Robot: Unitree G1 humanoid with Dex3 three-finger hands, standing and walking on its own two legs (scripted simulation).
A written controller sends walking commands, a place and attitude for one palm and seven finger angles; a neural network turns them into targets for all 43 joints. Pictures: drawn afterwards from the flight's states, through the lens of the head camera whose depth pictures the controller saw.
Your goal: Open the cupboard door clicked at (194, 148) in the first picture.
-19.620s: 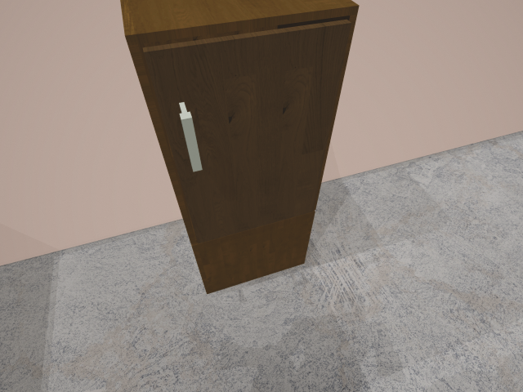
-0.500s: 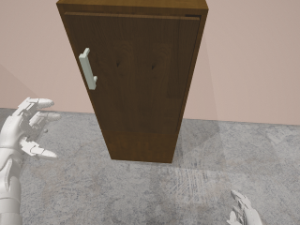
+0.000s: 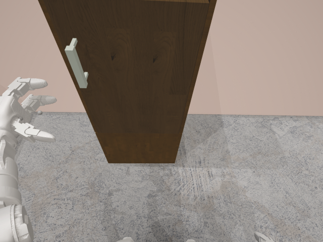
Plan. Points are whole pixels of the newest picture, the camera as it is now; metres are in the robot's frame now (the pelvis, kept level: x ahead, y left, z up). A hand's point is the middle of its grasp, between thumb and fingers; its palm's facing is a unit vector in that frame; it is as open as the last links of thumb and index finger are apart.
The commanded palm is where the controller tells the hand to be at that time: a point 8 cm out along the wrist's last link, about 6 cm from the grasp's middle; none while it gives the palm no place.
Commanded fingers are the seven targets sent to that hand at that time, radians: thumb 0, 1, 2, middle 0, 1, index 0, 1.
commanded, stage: move the hooked fingers beside the handle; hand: left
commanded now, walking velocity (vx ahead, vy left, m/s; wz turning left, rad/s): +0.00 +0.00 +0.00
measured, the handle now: (79, 64) +0.57 +0.25 +0.09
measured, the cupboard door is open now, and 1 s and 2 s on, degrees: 0 0 0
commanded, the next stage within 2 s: slide the fingers in behind the handle in 1.84 s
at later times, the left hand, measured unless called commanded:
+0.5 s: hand (42, 93) +0.44 +0.31 +0.10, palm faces +0.03 -1.00 +0.01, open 13.9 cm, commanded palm +0.43 +0.35 +0.09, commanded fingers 0.00 -0.50 0.30 -0.30 -1.20 -0.30 -1.20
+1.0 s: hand (49, 74) +0.51 +0.31 +0.10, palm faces +0.03 -1.00 +0.00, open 13.9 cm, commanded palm +0.50 +0.36 +0.09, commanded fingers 0.00 -0.50 0.30 -0.30 -1.20 -0.30 -1.20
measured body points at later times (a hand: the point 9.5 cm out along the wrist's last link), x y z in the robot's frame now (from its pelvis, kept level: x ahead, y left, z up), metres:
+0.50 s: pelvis +0.01 +0.02 -0.01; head +0.10 +0.04 +0.43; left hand +0.44 +0.36 +0.10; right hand +0.06 -0.26 -0.10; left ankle +0.01 +0.10 -0.71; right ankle +0.00 -0.12 -0.71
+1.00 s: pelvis +0.01 +0.02 -0.02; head +0.15 +0.05 +0.41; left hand +0.51 +0.37 +0.10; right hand -0.02 -0.26 -0.11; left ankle +0.01 +0.10 -0.71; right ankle +0.00 -0.12 -0.71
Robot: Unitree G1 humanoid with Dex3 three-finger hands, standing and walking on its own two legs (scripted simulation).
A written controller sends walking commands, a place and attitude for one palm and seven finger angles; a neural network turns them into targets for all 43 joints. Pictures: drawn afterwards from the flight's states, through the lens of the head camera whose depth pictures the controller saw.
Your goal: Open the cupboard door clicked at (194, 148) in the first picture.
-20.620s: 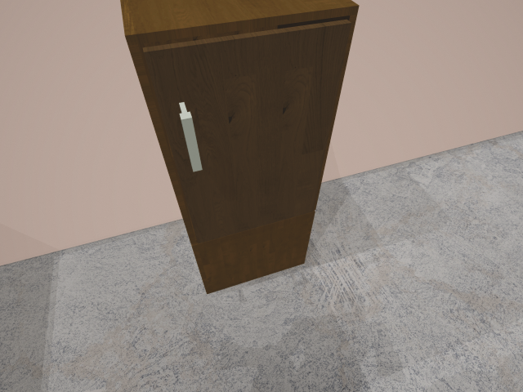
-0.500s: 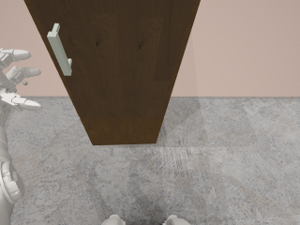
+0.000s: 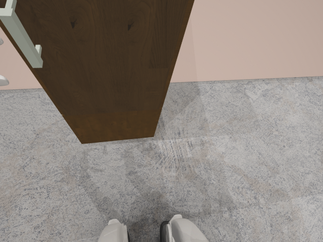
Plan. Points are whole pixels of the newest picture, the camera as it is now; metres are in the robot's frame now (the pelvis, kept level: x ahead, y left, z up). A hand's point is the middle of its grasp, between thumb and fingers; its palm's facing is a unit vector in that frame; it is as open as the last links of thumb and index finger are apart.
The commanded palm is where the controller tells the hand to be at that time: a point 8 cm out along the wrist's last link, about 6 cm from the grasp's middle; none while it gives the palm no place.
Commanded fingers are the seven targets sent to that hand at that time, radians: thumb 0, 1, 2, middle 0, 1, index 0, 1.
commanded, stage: move the hooked fingers beside the handle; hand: left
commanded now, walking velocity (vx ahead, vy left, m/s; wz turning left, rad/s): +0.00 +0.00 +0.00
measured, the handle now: (25, 35) +0.56 +0.25 +0.11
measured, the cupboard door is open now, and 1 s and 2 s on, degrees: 0 0 0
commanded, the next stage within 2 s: slide the fingers in behind the handle in 0.84 s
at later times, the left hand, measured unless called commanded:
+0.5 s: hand out of the picture +0.49 +0.31 +0.11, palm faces +0.06 -1.00 +0.01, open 13.9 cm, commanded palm +0.47 +0.35 +0.10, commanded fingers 0.00 -0.50 0.30 -0.30 -1.20 -0.30 -1.20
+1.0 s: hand out of the picture +0.50 +0.31 +0.11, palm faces +0.06 -1.00 -0.01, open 13.9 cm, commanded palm +0.48 +0.34 +0.10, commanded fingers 0.00 -0.50 0.30 -0.30 -1.20 -0.30 -1.20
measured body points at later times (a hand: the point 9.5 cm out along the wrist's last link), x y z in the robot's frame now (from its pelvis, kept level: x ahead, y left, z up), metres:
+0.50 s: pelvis +0.01 +0.00 +0.00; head +0.14 +0.04 +0.43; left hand +0.48 +0.37 +0.11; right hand +0.03 -0.27 -0.09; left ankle +0.00 +0.09 -0.69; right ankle +0.00 -0.13 -0.69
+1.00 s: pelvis +0.00 +0.00 +0.00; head +0.14 +0.04 +0.42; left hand +0.49 +0.36 +0.11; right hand -0.01 -0.28 -0.09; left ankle +0.00 +0.09 -0.69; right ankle +0.00 -0.13 -0.69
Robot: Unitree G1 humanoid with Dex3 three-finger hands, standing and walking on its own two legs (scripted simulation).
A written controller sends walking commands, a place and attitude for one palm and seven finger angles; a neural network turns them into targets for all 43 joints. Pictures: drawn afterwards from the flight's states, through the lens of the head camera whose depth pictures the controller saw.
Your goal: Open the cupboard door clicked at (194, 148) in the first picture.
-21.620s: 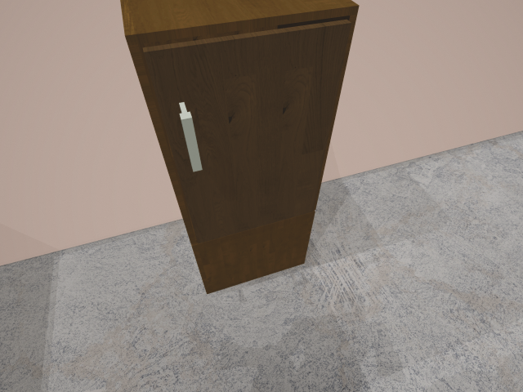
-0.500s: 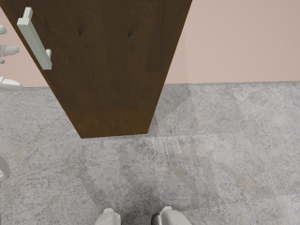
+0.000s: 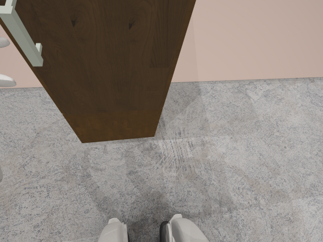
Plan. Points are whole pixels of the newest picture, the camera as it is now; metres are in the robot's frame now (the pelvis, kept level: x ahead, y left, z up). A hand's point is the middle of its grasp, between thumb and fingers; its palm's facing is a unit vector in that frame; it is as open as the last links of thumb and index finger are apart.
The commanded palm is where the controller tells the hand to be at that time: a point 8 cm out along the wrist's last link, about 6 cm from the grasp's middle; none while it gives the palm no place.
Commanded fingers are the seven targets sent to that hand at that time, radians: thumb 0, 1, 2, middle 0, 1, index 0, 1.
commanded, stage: slide the fingers in behind the handle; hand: left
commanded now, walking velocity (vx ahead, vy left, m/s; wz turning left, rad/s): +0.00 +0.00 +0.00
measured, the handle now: (25, 33) +0.56 +0.26 +0.11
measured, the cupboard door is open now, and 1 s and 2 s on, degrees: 0 0 1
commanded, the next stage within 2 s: close the thumb around the handle in 1.54 s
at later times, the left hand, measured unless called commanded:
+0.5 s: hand (9, 56) +0.50 +0.28 +0.11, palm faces +0.07 -1.00 +0.00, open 13.9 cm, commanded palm +0.48 +0.31 +0.11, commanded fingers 0.00 -0.50 0.30 -0.30 -1.20 -0.30 -1.20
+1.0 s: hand (20, 58) +0.49 +0.25 +0.11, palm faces +0.08 -1.00 +0.00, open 14.1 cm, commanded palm +0.47 +0.28 +0.11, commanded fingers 0.00 -0.50 0.30 -0.30 -1.20 -0.30 -1.20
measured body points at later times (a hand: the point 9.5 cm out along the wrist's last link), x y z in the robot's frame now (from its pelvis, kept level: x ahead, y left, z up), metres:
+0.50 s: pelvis +0.01 +0.00 +0.01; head +0.13 +0.03 +0.44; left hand +0.49 +0.33 +0.11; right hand +0.02 -0.27 -0.09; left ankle -0.01 +0.09 -0.69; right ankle +0.00 -0.13 -0.69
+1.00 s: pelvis +0.00 -0.01 +0.01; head +0.11 +0.02 +0.44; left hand +0.48 +0.31 +0.11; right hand +0.02 -0.28 -0.10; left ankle -0.01 +0.09 -0.69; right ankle +0.00 -0.13 -0.69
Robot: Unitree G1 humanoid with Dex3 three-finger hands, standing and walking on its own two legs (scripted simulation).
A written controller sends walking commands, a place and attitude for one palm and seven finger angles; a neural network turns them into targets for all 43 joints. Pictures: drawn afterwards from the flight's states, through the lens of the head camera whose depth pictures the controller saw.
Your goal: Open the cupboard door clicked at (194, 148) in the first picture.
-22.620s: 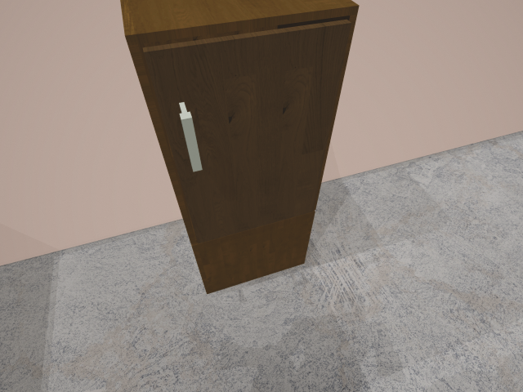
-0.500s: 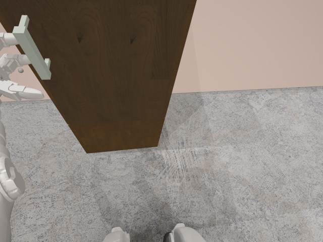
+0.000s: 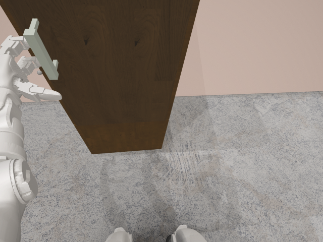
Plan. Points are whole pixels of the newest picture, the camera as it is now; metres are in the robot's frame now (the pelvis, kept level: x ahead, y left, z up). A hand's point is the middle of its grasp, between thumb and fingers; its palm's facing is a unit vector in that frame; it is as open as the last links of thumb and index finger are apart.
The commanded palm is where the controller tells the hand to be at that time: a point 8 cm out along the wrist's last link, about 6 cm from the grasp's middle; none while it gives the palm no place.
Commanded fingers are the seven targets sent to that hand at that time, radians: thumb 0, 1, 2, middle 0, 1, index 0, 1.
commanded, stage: slide the fingers in behind the handle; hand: left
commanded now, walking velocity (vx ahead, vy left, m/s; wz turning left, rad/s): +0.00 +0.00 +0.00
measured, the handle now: (44, 51) +0.55 +0.26 +0.10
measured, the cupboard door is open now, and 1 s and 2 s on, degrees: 0 1 20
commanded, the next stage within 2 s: close the thumb around the handle in 0.54 s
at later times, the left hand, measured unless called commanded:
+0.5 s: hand (51, 71) +0.49 +0.23 +0.10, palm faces +0.06 -1.00 -0.01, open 14.0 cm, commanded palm +0.47 +0.27 +0.10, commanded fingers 0.00 -0.50 0.30 -0.30 -1.20 -0.30 -1.20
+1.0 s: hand (52, 69) +0.50 +0.23 +0.10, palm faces +0.05 -1.00 +0.00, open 10.3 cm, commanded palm +0.48 +0.27 +0.10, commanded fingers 0.00 0.56 0.76 -0.38 -1.31 -0.38 -1.31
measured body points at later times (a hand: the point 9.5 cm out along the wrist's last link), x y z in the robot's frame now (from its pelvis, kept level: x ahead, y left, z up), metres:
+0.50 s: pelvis +0.00 +0.00 +0.00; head +0.10 +0.02 +0.44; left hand +0.48 +0.28 +0.11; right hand +0.02 -0.27 -0.11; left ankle -0.01 +0.10 -0.69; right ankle -0.01 -0.12 -0.69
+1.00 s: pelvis +0.00 -0.01 +0.00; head +0.11 +0.02 +0.43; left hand +0.49 +0.28 +0.10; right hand +0.00 -0.28 -0.10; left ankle -0.01 +0.10 -0.69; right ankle -0.01 -0.12 -0.69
